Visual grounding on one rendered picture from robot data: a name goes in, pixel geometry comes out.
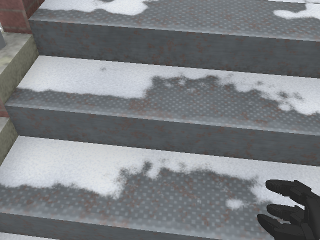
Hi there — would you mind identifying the robot right hand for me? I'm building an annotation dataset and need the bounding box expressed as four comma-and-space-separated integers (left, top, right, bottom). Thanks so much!
257, 179, 320, 240

